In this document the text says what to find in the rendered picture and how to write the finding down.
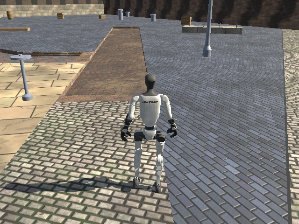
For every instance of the humanoid robot torso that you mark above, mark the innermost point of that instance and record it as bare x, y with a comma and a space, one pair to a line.
149, 113

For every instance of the robot right upper arm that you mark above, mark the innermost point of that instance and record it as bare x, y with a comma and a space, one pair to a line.
167, 106

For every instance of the left robot forearm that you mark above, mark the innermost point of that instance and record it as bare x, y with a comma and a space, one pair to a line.
126, 124

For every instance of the right robot hand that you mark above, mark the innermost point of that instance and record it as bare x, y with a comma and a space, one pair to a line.
170, 131

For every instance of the robot left upper arm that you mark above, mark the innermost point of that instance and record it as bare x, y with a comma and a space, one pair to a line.
132, 106

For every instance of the right robot foot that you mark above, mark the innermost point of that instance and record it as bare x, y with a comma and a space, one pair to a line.
158, 188

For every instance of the right robot forearm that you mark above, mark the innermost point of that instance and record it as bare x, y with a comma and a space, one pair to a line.
172, 123

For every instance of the left robot hand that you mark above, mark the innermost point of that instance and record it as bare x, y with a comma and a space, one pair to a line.
125, 134

